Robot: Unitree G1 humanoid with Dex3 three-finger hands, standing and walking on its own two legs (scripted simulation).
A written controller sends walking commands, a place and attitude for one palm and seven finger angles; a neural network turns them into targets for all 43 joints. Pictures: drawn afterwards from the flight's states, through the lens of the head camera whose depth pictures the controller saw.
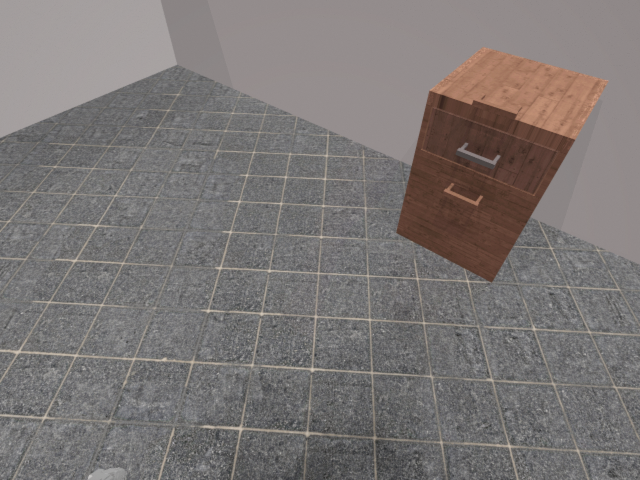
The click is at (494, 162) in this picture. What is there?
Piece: drawer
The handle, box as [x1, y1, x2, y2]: [455, 143, 500, 168]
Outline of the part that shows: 455,154 490,168 493,168 500,156 497,155 492,161 466,151 464,149 467,143 458,148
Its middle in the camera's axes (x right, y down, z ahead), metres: +0.50 -0.26 +1.22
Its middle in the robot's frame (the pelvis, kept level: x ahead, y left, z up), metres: +1.09 -0.44 -0.24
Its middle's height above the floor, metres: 0.53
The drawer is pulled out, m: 0.00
